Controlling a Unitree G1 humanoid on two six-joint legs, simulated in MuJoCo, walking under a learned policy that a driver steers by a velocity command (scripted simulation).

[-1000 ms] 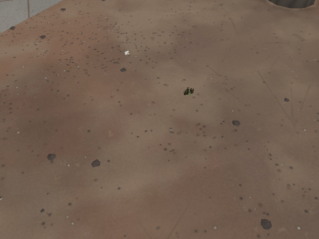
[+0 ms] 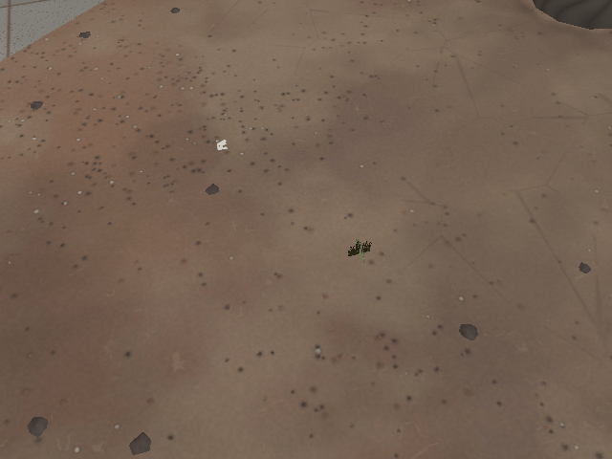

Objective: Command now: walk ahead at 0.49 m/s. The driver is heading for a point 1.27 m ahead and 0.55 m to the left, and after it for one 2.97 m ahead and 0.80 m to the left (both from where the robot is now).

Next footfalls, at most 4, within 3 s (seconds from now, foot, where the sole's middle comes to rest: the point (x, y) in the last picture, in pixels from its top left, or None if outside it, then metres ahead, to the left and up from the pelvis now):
0.48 right None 0.44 -0.11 -0.75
1.00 left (250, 388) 0.61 0.18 -0.75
1.58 right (223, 260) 0.95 0.28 -0.75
2.10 left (102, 243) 1.00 0.61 -0.75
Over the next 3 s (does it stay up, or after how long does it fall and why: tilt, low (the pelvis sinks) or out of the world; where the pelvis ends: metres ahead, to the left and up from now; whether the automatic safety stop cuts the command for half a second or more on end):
stays up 1.07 0.56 0.02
